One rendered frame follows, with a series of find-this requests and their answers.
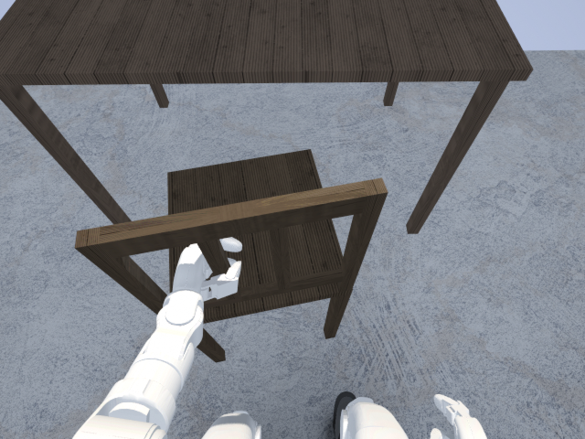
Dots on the robot left upper arm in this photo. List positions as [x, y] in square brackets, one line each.
[106, 427]

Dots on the chair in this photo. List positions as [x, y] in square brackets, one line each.
[276, 207]

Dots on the left robot hand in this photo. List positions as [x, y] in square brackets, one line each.
[192, 270]

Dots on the robot right foot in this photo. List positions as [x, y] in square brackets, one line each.
[342, 400]

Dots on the right robot shin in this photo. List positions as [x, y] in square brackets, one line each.
[360, 399]

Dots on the left robot forearm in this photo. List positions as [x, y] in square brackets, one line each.
[149, 390]

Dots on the right robot hand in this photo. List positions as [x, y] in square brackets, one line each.
[465, 427]

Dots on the table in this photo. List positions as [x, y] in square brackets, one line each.
[96, 42]

